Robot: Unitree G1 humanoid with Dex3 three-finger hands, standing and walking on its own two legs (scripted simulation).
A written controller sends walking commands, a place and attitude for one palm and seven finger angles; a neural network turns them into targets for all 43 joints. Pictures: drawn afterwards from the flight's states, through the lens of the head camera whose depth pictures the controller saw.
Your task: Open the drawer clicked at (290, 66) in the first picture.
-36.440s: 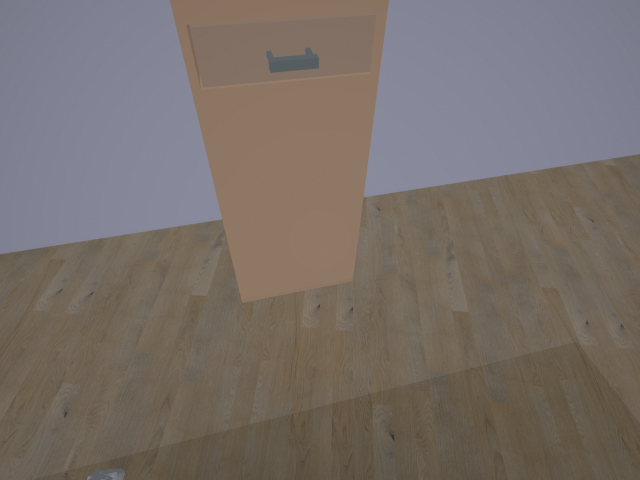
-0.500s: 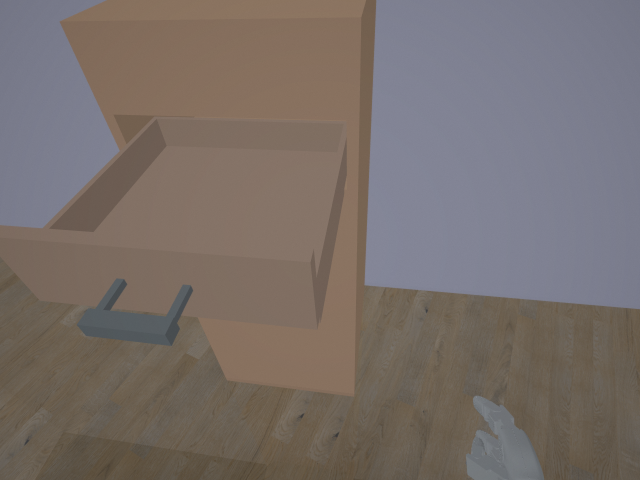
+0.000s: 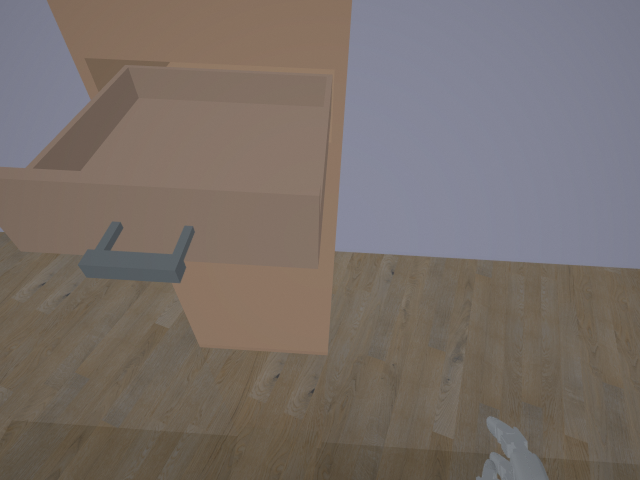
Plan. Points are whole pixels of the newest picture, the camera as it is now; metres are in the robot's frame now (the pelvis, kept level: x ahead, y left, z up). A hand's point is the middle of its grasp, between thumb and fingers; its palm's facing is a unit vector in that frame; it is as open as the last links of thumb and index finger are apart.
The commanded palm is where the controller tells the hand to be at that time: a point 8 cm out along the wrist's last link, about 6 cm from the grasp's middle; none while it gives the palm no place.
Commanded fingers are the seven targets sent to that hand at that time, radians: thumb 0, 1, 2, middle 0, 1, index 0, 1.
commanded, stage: step back with the hand held close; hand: left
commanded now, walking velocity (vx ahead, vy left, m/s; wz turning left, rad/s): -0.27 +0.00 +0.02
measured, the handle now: (142, 249) +0.32 +0.22 +0.15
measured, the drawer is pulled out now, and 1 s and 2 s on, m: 0.30 0.30 0.30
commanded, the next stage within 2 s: stop stepping back and stand still in 0.36 s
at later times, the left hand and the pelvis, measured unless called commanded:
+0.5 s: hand out of the picture +0.07 +0.25 +0.35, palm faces +0.69 -0.68 -0.24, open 7.4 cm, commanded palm +0.01 +0.29 +0.34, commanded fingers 0.00 0.90 0.90 -0.20 -0.30 -0.20 -0.30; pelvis -0.12 +0.01 +0.00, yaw +0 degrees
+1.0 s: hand out of the picture +0.00 +0.24 +0.33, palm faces +0.60 -0.74 -0.30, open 7.4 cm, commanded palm -0.06 +0.28 +0.34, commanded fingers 0.00 0.90 0.90 -0.20 -0.30 -0.20 -0.30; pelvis -0.20 +0.00 +0.01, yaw -1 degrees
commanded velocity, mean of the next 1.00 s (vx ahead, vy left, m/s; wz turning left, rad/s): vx -0.05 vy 0.01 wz -0.01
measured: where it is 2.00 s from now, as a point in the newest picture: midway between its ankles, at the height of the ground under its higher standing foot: outside the picture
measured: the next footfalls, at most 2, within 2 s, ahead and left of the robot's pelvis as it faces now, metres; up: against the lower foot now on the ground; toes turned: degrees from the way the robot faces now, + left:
left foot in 0.28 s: +0.00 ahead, +0.15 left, +0.00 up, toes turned +4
right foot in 0.50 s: -0.12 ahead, -0.10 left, +0.00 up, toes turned -1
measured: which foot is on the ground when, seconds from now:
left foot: down 0.00-0.08, up 0.10-0.26, down 0.28-0.54, up 0.56-0.70, down 0.72-1.00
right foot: down 0.00-0.30, up 0.32-0.48, down 0.50-1.00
